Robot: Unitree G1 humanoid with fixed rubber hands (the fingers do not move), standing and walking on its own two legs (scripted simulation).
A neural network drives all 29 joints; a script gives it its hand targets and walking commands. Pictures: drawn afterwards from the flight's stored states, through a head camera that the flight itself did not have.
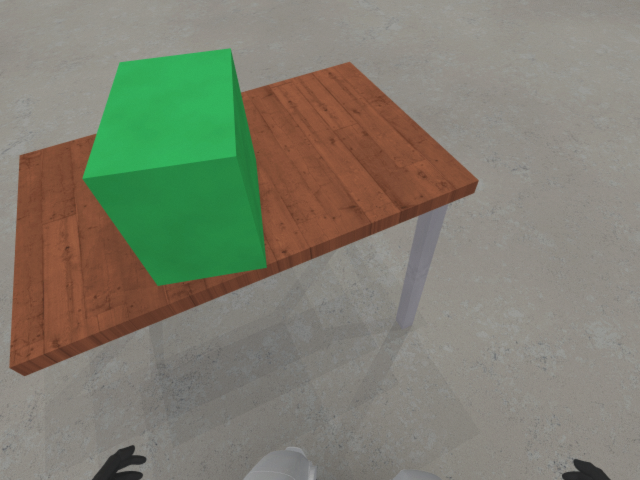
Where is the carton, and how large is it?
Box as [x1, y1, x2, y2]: [82, 48, 266, 285]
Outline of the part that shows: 230,48 120,62 82,178 157,285 266,267 255,158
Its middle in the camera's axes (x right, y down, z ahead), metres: -0.21 -0.12 +0.65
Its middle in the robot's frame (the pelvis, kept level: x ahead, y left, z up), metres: +0.57 +0.26 +0.04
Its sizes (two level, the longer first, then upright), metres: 0.287 0.183 0.241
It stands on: a table, 0.66 m high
